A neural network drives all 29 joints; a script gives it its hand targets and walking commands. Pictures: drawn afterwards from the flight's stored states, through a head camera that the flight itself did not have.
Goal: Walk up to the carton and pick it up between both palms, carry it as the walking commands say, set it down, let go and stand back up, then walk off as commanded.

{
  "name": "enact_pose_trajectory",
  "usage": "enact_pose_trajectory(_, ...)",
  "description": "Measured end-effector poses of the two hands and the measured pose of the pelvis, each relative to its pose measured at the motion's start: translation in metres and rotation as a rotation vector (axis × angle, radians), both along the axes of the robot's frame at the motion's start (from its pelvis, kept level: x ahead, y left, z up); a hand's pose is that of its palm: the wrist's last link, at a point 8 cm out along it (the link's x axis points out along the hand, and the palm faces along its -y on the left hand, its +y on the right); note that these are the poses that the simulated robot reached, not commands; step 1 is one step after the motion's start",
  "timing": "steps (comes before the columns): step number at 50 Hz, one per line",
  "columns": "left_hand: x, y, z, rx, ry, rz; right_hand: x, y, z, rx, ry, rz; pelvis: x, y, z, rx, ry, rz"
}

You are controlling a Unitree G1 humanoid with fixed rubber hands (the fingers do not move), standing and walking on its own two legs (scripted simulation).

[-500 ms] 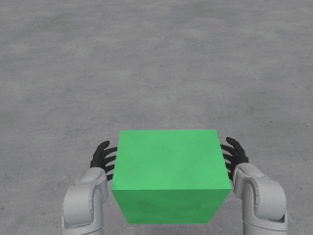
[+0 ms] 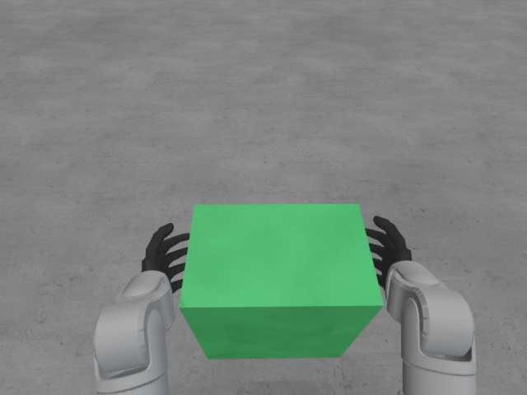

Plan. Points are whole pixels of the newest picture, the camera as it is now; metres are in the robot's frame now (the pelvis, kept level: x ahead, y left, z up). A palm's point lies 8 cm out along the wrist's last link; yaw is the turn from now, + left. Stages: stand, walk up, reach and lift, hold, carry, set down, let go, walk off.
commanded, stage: carry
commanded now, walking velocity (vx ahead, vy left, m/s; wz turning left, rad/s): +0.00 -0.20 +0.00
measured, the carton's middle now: (275, 289) +0.28 +0.01 +0.01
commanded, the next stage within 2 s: none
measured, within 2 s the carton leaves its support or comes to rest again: neither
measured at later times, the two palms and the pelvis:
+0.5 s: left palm (233, 338) +0.19 +0.06 +0.08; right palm (495, 313) +0.21 -0.25 +0.10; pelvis -0.06 -0.11 +0.01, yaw +1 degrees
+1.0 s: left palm (364, 376) +0.15 -0.08 +0.07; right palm out of the picture +0.16 -0.40 +0.09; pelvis -0.10 -0.25 -0.01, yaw +2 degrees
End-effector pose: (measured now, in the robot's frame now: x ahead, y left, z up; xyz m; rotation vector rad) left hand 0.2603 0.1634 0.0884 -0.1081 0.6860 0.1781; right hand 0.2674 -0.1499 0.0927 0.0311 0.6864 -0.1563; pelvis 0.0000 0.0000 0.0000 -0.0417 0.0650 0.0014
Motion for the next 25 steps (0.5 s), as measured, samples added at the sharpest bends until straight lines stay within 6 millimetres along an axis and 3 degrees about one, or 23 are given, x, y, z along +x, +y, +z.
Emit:
enact_pose_trajectory(4, -0.01, -0.046, -0.013, 0.049, 0.037, -0.069, -0.026, -0.046, -0.022, 0.046, 0.037, -0.064, -0.014, -0.028, -0.007, 0.007, -0.002, 0.002)
enact_pose_trajectory(8, -0.026, -0.072, -0.017, 0.06, 0.073, -0.098, -0.05, -0.072, -0.027, 0.058, 0.072, -0.091, -0.025, -0.047, -0.003, 0.029, -0.008, 0.006)
enact_pose_trajectory(12, -0.036, -0.082, -0.012, 0.041, 0.036, -0.08, -0.055, -0.082, -0.017, 0.041, 0.034, -0.075, -0.034, -0.062, -0.003, 0.03, -0.004, 0.015)
enact_pose_trajectory(20, -0.063, -0.083, -0.015, -0.015, 0.027, 0.009, -0.055, -0.082, -0.005, -0.024, 0.027, 0.019, -0.049, -0.088, -0.001, 0.011, -0.008, 0.021)
enact_pose_trajectory(25, -0.072, -0.101, -0.006, -0.029, 0.024, 0.032, -0.06, -0.1, 0.004, -0.033, 0.024, 0.038, -0.059, -0.112, 0.006, 0.003, -0.012, 0.019)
